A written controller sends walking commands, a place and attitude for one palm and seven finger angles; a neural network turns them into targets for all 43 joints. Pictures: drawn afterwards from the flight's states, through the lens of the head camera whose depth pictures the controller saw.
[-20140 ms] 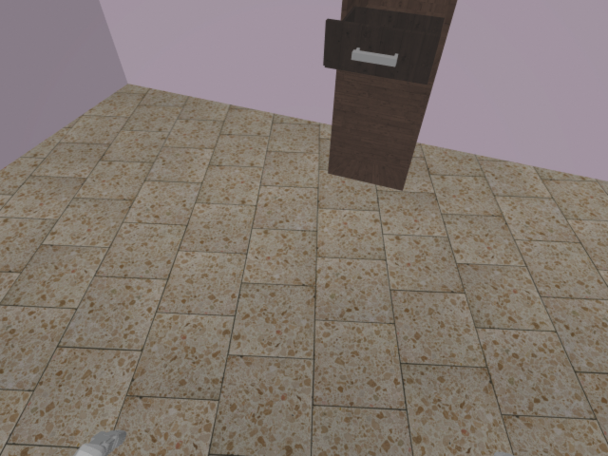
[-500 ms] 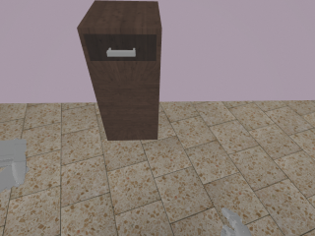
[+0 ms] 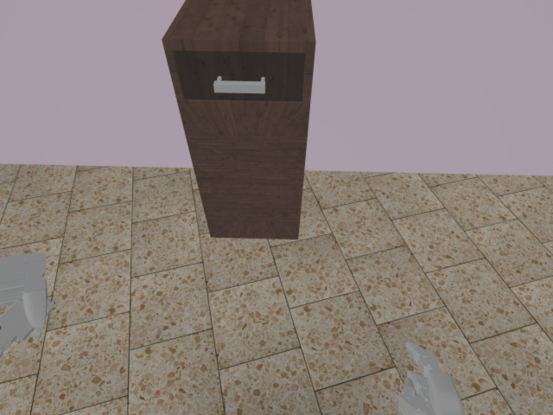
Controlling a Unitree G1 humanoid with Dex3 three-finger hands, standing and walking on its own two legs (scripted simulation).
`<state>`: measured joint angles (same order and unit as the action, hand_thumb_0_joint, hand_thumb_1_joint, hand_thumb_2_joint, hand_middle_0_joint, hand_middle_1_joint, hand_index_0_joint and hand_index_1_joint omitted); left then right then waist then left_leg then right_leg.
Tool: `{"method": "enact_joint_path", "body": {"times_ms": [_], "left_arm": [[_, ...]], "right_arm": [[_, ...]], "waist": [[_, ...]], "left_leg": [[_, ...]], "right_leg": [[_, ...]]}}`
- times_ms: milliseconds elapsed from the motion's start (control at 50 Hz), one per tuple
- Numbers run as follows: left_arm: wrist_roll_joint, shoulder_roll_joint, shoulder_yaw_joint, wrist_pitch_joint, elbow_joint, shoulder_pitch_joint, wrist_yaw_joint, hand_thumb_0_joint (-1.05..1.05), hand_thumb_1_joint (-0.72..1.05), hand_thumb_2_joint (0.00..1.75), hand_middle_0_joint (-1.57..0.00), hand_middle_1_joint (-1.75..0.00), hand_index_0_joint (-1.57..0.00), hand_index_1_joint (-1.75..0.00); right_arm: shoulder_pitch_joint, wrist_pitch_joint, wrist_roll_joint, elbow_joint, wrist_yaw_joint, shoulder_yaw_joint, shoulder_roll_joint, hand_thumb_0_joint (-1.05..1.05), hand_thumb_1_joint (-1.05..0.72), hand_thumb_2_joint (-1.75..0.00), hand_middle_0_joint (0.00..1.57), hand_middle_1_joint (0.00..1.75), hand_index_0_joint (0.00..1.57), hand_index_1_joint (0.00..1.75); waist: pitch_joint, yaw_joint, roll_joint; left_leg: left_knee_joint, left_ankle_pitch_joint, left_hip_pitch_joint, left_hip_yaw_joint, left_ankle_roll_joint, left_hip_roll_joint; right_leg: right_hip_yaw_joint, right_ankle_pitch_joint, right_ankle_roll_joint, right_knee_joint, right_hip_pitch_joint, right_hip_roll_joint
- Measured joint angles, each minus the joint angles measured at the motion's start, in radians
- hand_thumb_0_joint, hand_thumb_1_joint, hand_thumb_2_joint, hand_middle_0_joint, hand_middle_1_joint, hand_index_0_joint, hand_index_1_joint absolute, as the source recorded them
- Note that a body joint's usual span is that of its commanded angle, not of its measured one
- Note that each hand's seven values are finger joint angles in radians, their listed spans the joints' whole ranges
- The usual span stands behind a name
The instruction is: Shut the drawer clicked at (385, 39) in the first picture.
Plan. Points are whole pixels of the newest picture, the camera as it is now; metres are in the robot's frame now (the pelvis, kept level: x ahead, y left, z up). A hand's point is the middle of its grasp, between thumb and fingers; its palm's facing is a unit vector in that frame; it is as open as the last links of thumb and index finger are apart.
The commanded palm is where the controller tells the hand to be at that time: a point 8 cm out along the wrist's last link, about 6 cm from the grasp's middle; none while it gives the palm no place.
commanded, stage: stop stepping back and stand still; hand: left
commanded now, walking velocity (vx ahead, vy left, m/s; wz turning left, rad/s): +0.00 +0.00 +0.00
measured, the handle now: (240, 83) +0.92 +0.15 +0.01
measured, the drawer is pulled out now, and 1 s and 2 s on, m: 0.00 0.00 0.00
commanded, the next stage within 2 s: let the arm hang, fingers relaxed in 0.44 s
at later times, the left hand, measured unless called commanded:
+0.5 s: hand (30, 309) +0.19 +0.26 +0.16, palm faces +0.34 -0.81 -0.47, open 3.3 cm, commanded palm +0.13 +0.30 +0.18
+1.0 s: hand out of the picture -0.02 +0.23 -0.17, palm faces -0.01 -0.97 -0.25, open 4.1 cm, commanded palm none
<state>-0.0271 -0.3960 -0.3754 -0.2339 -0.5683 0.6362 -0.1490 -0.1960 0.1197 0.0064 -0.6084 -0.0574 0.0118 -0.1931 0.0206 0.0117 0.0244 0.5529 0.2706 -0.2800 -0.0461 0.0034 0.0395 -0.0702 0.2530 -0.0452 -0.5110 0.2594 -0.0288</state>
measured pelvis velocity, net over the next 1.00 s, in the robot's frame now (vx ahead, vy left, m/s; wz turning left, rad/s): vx -0.03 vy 0.01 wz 0.02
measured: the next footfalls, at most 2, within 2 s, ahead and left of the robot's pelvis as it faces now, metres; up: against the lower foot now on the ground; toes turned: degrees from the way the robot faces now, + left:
none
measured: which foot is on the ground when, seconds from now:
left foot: down 0.00-1.00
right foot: down 0.00-1.00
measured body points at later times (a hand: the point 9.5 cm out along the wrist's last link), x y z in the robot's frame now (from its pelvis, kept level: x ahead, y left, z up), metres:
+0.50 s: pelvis +0.00 +0.02 +0.01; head +0.01 +0.02 +0.46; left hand +0.17 +0.30 +0.19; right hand +0.17 -0.21 -0.07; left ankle +0.01 +0.12 -0.73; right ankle +0.01 -0.09 -0.73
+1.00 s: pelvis -0.03 +0.01 +0.00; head +0.00 +0.03 +0.45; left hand -0.02 +0.28 -0.15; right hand -0.01 -0.26 -0.13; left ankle +0.01 +0.12 -0.73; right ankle +0.01 -0.09 -0.73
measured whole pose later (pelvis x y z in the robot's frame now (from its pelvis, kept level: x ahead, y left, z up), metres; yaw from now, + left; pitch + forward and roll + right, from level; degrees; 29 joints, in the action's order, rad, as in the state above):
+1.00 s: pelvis -0.03 +0.01 +0.00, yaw +1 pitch -1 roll -1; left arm 0.02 -0.27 0.00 0.02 1.00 0.27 0.00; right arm -0.26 -0.03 -0.02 -1.02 0.00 -0.01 -0.27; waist 0.09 0.00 -0.01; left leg 0.47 0.18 -0.28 -0.04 -0.02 0.01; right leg -0.08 0.17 -0.03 -0.44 0.25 0.00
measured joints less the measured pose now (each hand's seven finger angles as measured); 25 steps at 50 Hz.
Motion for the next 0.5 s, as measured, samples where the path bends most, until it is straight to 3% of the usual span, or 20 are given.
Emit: {"method": "enact_joint_path", "body": {"times_ms": [200,500], "left_arm": [[0.003,0.027,0.036,0.044,0.035,-0.014,0.001,0.02,0.88,0.89,-1.40,-1.60,-1.41,-1.60],[-0.005,0.018,0.026,0.025,0.025,0.005,0.004,0.02,0.89,0.89,-1.40,-1.60,-1.41,-1.60]], "right_arm": [[-0.004,-0.020,-0.003,0.000,-0.027,0.005,-0.007,0.01,-0.90,-0.90,0.20,0.30,0.20,0.30],[-0.002,-0.025,-0.003,0.020,-0.024,0.000,-0.011,0.01,-0.90,-0.90,0.20,0.30,0.20,0.30]], "waist": [[0.013,-0.025,-0.021],[-0.001,-0.009,-0.014]], "left_leg": [[-0.077,-0.026,0.056,-0.020,-0.020,-0.029],[-0.091,-0.043,0.050,-0.027,-0.029,-0.029]], "right_leg": [[0.019,-0.011,0.026,0.035,-0.034,0.026],[0.026,-0.043,0.034,0.072,-0.036,0.025]]}}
